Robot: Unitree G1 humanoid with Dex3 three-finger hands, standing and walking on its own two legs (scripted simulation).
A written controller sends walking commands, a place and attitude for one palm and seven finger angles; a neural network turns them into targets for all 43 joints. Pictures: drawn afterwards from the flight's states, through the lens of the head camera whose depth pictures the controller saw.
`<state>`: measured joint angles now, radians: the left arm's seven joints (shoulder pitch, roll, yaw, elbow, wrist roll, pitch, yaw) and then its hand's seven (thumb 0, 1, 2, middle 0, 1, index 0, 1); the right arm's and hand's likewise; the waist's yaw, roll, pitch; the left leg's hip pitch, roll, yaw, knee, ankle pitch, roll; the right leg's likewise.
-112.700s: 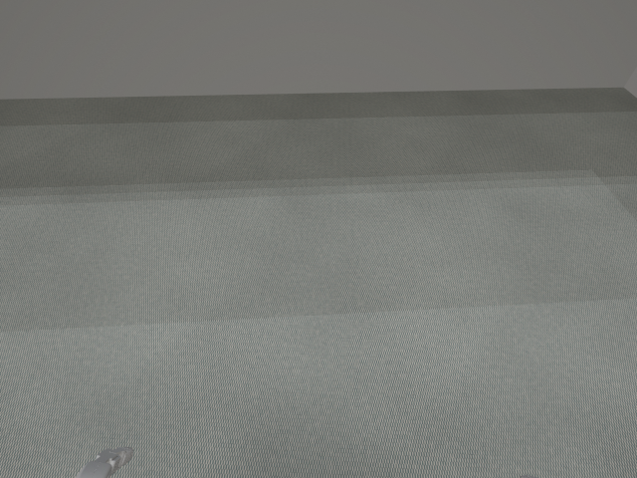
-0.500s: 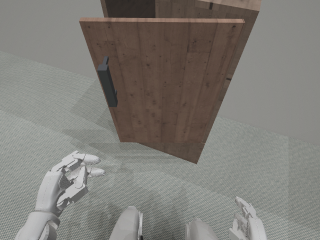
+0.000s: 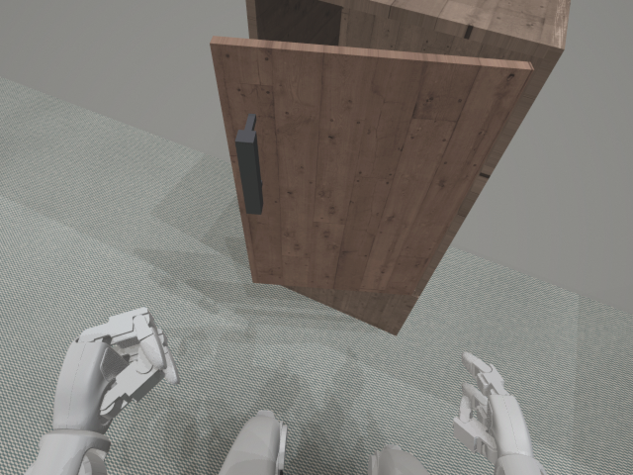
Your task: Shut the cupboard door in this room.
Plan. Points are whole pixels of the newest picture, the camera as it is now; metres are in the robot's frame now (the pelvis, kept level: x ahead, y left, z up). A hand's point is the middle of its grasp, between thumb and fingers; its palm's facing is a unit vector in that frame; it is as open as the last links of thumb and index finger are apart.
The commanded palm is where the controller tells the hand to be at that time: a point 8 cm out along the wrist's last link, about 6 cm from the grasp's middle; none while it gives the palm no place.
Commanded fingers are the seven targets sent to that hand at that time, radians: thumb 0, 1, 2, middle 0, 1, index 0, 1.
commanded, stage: raise the hand and make a fist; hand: left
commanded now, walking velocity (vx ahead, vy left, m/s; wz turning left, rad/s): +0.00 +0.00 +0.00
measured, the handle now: (253, 166) +0.53 +0.15 +0.05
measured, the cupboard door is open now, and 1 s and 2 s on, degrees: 21 21 21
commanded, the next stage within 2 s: bring the fist close to the handle in 0.66 s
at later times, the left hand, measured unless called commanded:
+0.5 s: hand (195, 360) +0.23 +0.16 +0.05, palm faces -0.01 -1.00 -0.03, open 3.1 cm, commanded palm +0.21 +0.22 +0.06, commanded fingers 0.00 0.90 0.90 -1.30 -1.50 -1.30 -1.50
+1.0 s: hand (214, 325) +0.27 +0.15 +0.06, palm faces -0.01 -1.00 -0.02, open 3.1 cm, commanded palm +0.25 +0.20 +0.06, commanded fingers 0.00 0.90 0.90 -1.30 -1.50 -1.30 -1.50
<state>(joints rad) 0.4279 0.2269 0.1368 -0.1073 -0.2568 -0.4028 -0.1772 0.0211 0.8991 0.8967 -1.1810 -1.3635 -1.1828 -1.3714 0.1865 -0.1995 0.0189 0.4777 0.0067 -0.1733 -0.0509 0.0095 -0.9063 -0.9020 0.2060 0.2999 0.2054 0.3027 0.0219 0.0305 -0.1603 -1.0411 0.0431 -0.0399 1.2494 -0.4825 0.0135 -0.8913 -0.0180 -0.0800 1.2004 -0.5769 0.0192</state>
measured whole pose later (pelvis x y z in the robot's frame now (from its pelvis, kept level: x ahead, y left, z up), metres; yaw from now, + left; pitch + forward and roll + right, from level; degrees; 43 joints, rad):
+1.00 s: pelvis +0.01 -0.02 +0.00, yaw +0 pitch +17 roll -3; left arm 0.22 0.21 0.11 0.04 -0.26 -0.40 -0.21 0.02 0.90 0.90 -1.30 -1.50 -1.30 -1.50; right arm 0.22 -0.24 0.01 0.52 0.01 -0.15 -0.06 0.01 -0.91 -0.90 0.21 0.30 0.21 0.30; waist 0.01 0.05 -0.16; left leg -1.05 0.06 -0.05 1.26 -0.50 -0.02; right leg -0.92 0.00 -0.08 1.24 -0.61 -0.01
